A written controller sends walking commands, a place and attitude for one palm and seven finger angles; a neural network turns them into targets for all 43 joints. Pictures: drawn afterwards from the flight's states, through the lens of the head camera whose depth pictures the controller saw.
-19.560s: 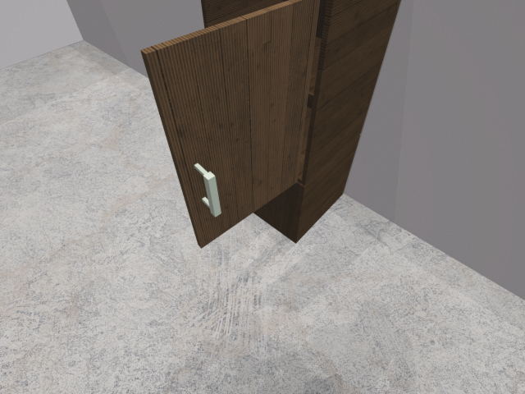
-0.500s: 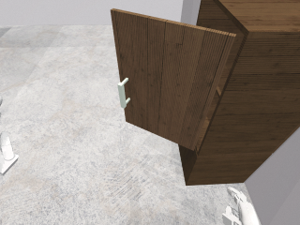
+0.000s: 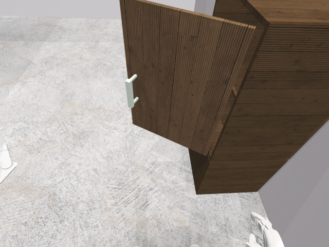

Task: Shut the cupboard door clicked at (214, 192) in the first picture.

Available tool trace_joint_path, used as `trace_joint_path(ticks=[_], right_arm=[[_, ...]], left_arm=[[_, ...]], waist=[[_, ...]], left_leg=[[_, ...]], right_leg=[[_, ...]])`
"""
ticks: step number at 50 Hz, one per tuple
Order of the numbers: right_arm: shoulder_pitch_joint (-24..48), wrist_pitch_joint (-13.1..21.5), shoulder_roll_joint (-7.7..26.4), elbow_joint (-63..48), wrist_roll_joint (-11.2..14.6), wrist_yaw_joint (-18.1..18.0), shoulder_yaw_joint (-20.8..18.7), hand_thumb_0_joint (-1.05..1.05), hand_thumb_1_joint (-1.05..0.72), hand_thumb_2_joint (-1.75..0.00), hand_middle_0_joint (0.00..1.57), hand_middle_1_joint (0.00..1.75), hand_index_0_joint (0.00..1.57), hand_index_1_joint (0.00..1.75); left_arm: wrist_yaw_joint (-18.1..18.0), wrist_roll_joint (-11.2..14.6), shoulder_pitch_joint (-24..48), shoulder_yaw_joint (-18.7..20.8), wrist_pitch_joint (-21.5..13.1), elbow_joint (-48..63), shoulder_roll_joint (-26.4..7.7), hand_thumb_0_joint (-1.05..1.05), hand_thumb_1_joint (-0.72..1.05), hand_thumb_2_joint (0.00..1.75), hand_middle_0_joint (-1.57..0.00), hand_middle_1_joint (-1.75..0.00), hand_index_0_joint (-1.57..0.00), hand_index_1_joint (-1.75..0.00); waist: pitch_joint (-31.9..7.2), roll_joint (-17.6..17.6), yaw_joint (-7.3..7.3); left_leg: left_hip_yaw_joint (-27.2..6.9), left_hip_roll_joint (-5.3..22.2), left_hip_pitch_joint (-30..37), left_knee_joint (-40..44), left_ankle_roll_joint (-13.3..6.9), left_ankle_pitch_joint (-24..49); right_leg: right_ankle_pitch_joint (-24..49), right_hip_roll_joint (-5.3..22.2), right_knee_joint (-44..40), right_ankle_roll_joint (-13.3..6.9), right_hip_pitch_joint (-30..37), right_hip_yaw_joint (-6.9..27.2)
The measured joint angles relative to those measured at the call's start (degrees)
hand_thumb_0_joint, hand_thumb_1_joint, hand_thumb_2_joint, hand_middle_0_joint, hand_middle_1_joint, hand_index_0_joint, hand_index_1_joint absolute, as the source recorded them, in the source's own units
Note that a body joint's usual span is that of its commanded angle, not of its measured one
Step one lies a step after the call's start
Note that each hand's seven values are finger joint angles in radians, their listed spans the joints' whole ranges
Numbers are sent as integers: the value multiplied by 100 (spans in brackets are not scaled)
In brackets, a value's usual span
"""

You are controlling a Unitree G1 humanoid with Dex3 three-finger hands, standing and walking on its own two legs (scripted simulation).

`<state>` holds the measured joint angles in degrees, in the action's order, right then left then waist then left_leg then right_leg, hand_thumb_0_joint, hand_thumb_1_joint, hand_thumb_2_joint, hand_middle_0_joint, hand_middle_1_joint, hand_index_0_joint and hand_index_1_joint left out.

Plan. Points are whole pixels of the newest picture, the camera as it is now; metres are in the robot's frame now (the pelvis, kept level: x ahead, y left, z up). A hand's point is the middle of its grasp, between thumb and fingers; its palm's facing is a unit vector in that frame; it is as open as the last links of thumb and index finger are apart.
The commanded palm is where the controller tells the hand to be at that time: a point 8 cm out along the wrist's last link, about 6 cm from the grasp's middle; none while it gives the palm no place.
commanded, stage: step back with the hand held close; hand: left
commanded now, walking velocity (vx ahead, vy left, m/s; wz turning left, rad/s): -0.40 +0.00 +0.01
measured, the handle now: (132, 91) +0.70 +0.15 -0.06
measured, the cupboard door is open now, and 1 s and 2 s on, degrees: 59 59 59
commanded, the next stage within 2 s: stop stepping back and stand still in 0.68 s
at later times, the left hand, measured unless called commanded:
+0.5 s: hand (18, 193) +0.16 +0.22 +0.19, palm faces +0.36 -0.81 -0.46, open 7.4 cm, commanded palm +0.09 +0.28 +0.20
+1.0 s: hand out of the picture +0.04 +0.23 +0.19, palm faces +0.41 -0.81 -0.42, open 7.4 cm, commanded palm -0.02 +0.28 +0.20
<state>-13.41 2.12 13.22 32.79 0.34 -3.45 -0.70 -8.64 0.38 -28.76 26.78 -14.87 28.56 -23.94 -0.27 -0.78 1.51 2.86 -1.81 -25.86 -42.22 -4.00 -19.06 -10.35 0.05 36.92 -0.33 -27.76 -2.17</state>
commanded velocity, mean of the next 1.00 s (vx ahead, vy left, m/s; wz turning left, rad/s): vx -0.25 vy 0.01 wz -0.03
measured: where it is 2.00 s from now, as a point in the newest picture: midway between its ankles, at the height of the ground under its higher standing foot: outside the picture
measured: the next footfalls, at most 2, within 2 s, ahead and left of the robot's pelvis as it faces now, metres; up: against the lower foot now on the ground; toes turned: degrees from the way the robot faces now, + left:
right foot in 0.26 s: +0.02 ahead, -0.13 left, +0.00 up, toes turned +6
left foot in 0.66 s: +0.01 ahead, +0.10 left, +0.00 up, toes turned +1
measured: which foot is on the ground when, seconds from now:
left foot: down 0.00-0.48, up 0.50-0.64, down 0.66-1.00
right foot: down 0.00-0.18, up 0.20-0.24, down 0.26-0.70, up 0.72-0.82, down 0.84-1.00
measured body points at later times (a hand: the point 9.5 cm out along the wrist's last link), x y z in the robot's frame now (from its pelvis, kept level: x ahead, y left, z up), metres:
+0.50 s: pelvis -0.04 -0.02 +0.01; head -0.03 +0.00 +0.46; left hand +0.14 +0.27 +0.22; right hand +0.16 -0.25 -0.05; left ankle +0.05 +0.07 -0.71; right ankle -0.02 -0.14 -0.71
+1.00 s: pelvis -0.16 -0.02 +0.01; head -0.15 +0.00 +0.46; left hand +0.02 +0.27 +0.21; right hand +0.00 -0.25 -0.07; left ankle -0.03 +0.10 -0.71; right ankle -0.23 -0.13 -0.71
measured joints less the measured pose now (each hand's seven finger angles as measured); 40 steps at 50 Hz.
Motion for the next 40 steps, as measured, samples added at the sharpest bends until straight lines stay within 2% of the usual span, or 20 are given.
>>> trace_joint_path(ticks=[5,9,12,15,16,18,21,24,27,29,31,33,35,38,40], right_arm=[[-9,-4,-16,4,-5,-20,20,1,-90,-89,21,30,21,30],[-101,96,-46,49,-36,-103,-9,1,-90,-89,21,30,21,30],[-98,164,-120,170,-84,-100,-14,1,-90,-89,21,30,21,30],[79,271,-224,278,-117,-55,30,1,-90,-89,21,30,21,30],[179,301,-252,298,-122,-40,49,1,-90,-89,21,30,21,30],[396,337,-288,328,-134,-16,71,1,-90,-89,21,30,21,30],[650,294,-334,277,-105,14,87,1,-90,-89,21,30,21,30],[716,159,-353,126,-63,15,92,1,-90,-89,21,30,21,30],[567,4,-308,66,-50,-7,23,1,-90,-89,21,30,21,30],[443,-118,-245,91,-76,-33,-5,1,-90,-89,21,30,21,30],[327,-199,-137,85,-74,-77,0,1,-90,-89,21,30,21,30],[239,-173,37,51,-33,-143,-46,1,-90,-89,21,30,21,30],[251,-132,5,169,25,-183,-103,1,-90,-89,21,30,21,30],[100,14,-71,209,-35,-177,-101,1,-90,-89,20,30,21,30],[-20,142,-146,256,-69,-152,-73,1,-90,-89,20,30,21,30]], left_arm=[[-34,-9,-227,-9,-76,185,-76,1,88,90,-21,-30,-22,-31],[12,-69,-127,82,-94,95,-123,1,88,90,-22,-30,-22,-31],[45,-17,-33,175,-109,26,-67,1,88,90,-22,-30,-22,-31],[34,93,-15,210,-142,51,27,1,88,90,-21,-30,-22,-31],[30,124,13,172,-137,74,54,1,89,90,-21,-30,-22,-31],[41,153,92,14,-100,113,106,1,89,90,-21,-30,-21,-31],[92,193,57,-211,-16,212,80,1,89,90,-21,-30,-21,-31],[144,190,-171,-268,7,316,-109,1,89,90,-21,-30,-22,-31],[140,145,-326,-281,22,304,-343,1,88,90,-22,-30,-22,-31],[82,103,-378,-222,67,254,-428,1,88,90,-22,-30,-22,-31],[-1,110,-396,-140,116,218,-428,1,88,90,-22,-30,-22,-31],[-57,134,-315,-111,151,217,-380,1,88,90,-22,-30,-22,-31],[-44,159,-203,-48,136,101,-377,1,88,90,-22,-30,-22,-31],[22,130,-227,4,211,-19,-233,1,88,90,-21,-30,-22,-31],[50,107,-247,7,216,-7,-117,1,89,90,-21,-30,-22,-31]], waist=[[-14,-64,31],[-49,70,47],[-161,136,-52],[-173,31,-200],[-123,-22,-235],[-10,-62,-258],[57,-39,-200],[-59,3,-83],[-290,-75,5],[-422,-197,8],[-462,-244,21],[-409,-66,70],[-241,-174,8],[-232,-76,-23],[-331,6,-59]], left_leg=[[-16,3,-47,176,-49,327],[-219,34,-91,127,-67,302],[-322,108,-140,241,-19,383],[-244,170,-195,453,39,535],[-198,177,-196,532,60,604],[-159,199,-183,679,100,752],[-157,259,-172,840,160,946],[-185,324,-239,832,257,967],[-333,160,-433,68,446,-5],[-371,58,-395,-291,486,-261],[-388,93,-51,235,481,-3],[-497,248,205,949,354,614],[-434,159,148,890,287,765],[-472,224,49,897,269,857],[-533,301,-89,942,279,955]], right_leg=[[139,0,-188,49,-7,-23],[-150,-268,293,162,163,288],[-538,-433,463,148,496,423],[-721,-444,-85,100,768,504],[-587,-429,-225,90,794,527],[-576,-435,-369,54,807,559],[-525,-487,-468,5,783,566],[-400,-553,-500,-41,724,551],[-301,-458,-600,-81,699,526],[-186,-339,-726,-59,685,565],[-84,-263,-785,7,641,569],[-65,-295,-674,87,503,420],[-30,-222,-523,154,441,488],[-334,-411,180,191,527,516],[-587,-531,419,186,813,471]])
